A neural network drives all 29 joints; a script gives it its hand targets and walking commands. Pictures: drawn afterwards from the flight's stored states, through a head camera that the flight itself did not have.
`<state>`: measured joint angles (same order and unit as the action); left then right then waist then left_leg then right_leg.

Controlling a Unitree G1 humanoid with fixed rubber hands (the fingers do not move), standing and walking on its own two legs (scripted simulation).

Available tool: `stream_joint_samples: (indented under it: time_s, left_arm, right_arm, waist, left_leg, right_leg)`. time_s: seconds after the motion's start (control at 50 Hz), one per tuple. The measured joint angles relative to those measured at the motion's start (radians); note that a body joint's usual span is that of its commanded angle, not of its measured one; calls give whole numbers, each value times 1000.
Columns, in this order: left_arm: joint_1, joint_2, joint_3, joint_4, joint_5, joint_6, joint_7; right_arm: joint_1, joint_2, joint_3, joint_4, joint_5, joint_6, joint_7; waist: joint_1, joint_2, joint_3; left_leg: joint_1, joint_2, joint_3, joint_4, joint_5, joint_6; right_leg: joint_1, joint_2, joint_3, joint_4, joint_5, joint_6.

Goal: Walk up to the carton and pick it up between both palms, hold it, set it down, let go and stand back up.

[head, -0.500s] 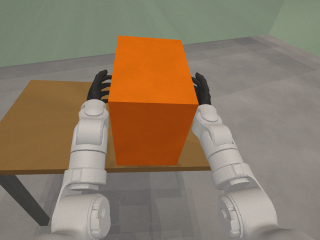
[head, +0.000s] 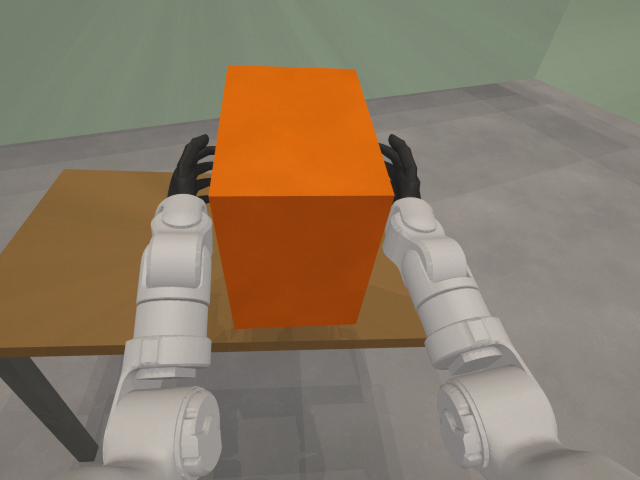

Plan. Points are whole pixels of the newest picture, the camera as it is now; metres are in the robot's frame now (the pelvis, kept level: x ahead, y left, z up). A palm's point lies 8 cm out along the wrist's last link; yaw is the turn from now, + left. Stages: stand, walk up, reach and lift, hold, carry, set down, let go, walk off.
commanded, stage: reach and lift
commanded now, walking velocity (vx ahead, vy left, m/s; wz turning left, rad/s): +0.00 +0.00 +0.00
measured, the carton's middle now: (294, 200) +0.42 +0.01 +0.17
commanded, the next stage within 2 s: hold in 0.02 s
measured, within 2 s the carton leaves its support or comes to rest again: neither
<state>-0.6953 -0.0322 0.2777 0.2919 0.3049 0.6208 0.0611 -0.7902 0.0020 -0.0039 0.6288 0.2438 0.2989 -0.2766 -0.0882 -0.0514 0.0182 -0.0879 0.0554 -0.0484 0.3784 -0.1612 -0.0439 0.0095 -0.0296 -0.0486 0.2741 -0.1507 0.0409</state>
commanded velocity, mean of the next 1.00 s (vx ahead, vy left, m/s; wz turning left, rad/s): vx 0.00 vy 0.00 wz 0.00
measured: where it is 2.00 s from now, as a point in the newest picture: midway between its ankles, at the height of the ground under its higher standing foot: outside the picture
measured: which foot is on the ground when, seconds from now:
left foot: down 0.00-1.00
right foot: down 0.00-1.00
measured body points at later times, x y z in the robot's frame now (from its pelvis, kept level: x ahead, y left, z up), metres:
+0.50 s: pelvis +0.00 +0.00 +0.00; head -0.06 +0.03 +0.44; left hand +0.38 +0.14 +0.21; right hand +0.38 -0.12 +0.23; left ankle +0.04 +0.14 -0.75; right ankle +0.01 -0.15 -0.75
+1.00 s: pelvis +0.00 +0.00 +0.00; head -0.06 +0.03 +0.45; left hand +0.38 +0.14 +0.21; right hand +0.38 -0.12 +0.23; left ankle +0.04 +0.14 -0.75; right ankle +0.01 -0.15 -0.75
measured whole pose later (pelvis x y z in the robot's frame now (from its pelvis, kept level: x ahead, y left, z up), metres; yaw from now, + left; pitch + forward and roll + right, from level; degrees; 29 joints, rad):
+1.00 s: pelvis +0.00 +0.00 +0.00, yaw +0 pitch -9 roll -1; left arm -0.69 -0.05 0.32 0.22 0.33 0.70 0.03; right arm -0.82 0.00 0.00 0.60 0.26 0.38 -0.29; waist -0.09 -0.04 0.00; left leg -0.06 0.06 -0.04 0.37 -0.16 -0.05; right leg 0.02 -0.03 -0.04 0.28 -0.15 0.04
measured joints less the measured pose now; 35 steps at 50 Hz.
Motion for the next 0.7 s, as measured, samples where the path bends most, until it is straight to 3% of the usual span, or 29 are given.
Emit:
stream_joint_samples:
  time_s: [0.34,0.7]
  left_arm:
    - [21,-8,12,-55,1,51,-12]
    - [-18,-14,44,-46,23,84,-28]
  right_arm:
    - [-5,-10,30,-32,28,52,-17]
    - [-48,-3,-2,-8,22,83,-13]
  waist:
    - [-1,2,-11]
    - [-3,2,-18]
  left_leg:
    - [14,4,3,-6,3,-3]
    - [33,0,6,-16,7,-1]
  right_leg:
    - [8,3,4,3,-1,-2]
    - [20,0,7,4,-2,-2]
